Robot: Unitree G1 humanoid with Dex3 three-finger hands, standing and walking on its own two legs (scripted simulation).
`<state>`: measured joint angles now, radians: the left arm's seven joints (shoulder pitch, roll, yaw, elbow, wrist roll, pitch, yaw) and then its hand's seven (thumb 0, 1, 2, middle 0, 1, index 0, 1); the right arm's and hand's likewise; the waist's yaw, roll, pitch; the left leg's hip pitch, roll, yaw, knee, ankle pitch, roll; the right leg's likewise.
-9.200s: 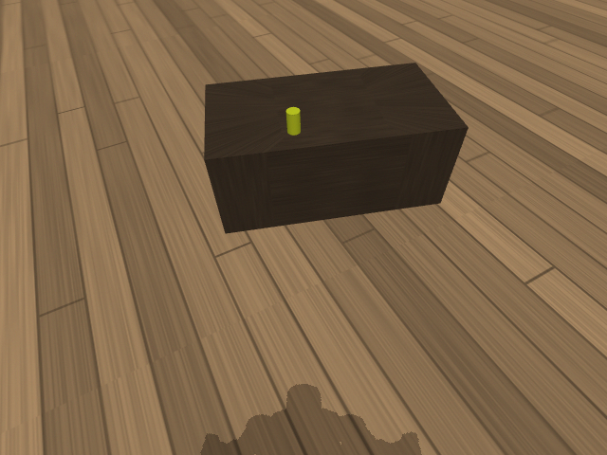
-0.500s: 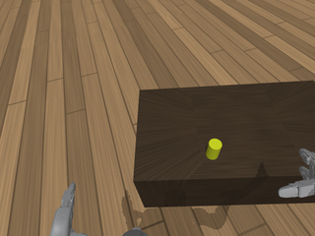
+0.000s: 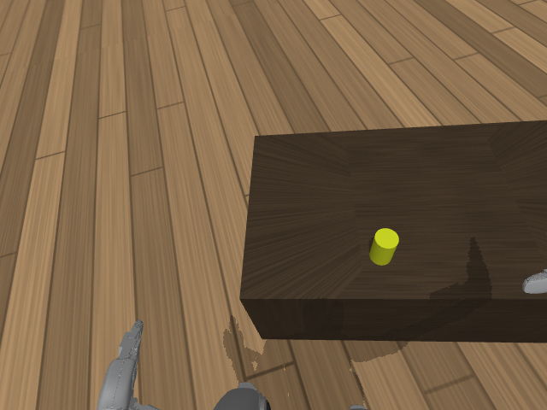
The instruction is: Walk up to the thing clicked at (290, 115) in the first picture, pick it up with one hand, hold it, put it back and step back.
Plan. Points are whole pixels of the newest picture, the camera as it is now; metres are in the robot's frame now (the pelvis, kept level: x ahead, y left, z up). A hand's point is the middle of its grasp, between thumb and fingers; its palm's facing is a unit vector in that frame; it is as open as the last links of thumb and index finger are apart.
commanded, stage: go down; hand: right
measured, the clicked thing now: (383, 247) +0.49 -0.18 -0.27
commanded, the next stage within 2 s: approach in 0.82 s
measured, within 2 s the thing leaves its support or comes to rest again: neither
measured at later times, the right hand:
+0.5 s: hand out of the picture +0.38 -0.35 +0.03, palm faces +0.16 +0.98 -0.08, open 17.2 cm
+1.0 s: hand out of the picture +0.41 -0.36 +0.04, palm faces +0.15 +0.99 -0.05, open 17.4 cm
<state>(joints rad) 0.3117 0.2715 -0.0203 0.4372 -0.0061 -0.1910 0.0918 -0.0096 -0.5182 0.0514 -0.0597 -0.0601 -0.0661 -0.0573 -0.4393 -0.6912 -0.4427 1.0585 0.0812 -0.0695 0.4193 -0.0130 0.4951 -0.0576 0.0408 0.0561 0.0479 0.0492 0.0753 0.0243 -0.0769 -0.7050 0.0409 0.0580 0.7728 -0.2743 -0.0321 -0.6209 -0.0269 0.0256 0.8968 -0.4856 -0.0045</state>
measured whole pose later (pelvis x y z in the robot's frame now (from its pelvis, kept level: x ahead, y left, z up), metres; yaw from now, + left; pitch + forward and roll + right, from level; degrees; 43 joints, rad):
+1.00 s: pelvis -0.01 +0.00 -0.02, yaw +0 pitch +17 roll +4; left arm 0.31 0.29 -0.05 0.34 0.01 -0.19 0.07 -0.01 -0.53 0.06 -0.06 -0.05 -0.06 -0.06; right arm -0.70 -0.91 -0.57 1.31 0.08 -0.21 0.54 -0.01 0.52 -0.07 0.04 0.06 0.05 0.05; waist 0.16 0.03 -0.10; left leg -0.87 0.03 0.07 0.84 -0.28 -0.03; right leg -0.80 -0.04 0.04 1.00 -0.51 0.00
